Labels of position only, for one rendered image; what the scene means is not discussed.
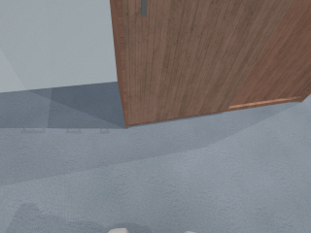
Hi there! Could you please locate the wardrobe door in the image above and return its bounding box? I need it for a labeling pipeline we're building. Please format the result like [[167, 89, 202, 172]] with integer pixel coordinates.
[[121, 0, 294, 125], [230, 0, 311, 106]]

